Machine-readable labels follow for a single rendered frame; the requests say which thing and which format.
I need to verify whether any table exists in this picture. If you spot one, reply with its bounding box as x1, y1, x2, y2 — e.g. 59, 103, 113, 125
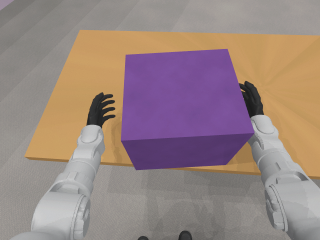
24, 30, 320, 180

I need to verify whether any right robot hand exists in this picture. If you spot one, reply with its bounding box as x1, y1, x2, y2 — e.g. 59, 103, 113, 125
239, 81, 264, 118

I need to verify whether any carton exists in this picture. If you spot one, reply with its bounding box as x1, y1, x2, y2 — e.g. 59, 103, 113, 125
121, 49, 255, 170

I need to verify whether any left robot upper arm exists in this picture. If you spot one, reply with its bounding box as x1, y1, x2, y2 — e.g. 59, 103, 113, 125
10, 191, 91, 240

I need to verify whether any left robot hand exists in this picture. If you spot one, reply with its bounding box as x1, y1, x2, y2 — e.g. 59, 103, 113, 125
86, 92, 116, 129

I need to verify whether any right robot upper arm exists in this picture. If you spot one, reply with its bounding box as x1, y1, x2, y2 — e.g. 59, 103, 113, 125
264, 180, 320, 240

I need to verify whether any robot right foot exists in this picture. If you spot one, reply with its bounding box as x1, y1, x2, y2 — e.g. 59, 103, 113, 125
178, 230, 192, 240

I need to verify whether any left robot forearm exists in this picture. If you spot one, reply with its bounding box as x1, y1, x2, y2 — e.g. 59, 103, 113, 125
31, 124, 105, 231

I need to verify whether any right robot forearm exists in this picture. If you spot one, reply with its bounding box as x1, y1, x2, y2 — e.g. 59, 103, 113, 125
247, 115, 320, 192

